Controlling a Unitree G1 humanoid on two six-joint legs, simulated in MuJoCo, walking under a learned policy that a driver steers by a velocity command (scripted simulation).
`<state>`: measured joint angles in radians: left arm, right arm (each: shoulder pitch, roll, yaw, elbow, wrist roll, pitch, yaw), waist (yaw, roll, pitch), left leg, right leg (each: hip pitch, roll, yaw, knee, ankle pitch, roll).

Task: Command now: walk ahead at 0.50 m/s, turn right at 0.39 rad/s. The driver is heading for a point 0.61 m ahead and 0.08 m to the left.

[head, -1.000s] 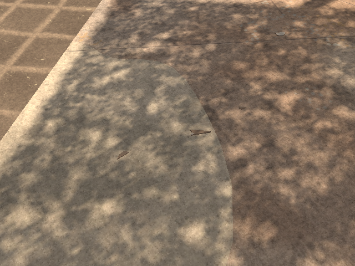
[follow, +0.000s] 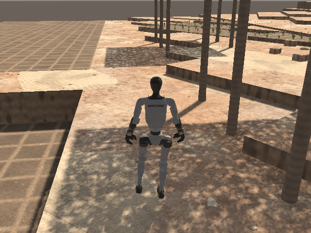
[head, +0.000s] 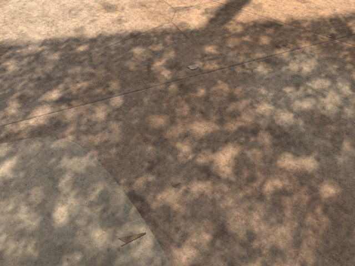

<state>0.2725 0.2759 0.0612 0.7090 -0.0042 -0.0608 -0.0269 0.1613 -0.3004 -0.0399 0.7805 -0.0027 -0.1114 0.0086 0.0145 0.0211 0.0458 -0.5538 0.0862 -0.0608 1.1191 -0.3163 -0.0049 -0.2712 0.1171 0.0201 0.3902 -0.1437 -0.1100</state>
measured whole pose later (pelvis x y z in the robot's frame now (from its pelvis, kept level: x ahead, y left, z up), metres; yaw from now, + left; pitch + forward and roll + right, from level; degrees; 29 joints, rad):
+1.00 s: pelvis +0.51 +0.01 -0.01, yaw -3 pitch +2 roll +0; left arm 0.12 0.23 0.03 0.73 0.02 -0.05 -0.02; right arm 0.24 -0.29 -0.03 0.86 0.00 0.00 -0.02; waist -0.02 0.03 0.05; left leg -0.43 0.05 -0.04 0.96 -0.51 -0.06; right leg -0.40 0.02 -0.04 0.46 -0.09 -0.05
